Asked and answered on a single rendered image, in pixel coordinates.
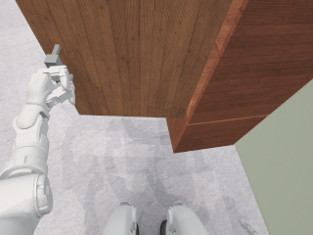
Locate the left robot hand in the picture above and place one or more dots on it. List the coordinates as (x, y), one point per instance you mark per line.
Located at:
(42, 92)

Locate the robot right thigh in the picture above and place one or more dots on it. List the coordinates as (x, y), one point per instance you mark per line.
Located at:
(182, 221)

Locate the robot left upper arm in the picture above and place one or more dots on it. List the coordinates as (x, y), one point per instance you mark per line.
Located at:
(24, 200)

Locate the right robot hand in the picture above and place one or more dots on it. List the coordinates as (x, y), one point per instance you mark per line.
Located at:
(251, 227)

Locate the cupboard door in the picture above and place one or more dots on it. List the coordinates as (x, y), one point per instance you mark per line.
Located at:
(129, 58)

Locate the handle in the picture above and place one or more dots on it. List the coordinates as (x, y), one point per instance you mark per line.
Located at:
(53, 60)

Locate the left robot forearm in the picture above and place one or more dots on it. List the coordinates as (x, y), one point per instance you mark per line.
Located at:
(31, 148)

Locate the right robot shin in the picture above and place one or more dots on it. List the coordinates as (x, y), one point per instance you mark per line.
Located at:
(166, 230)

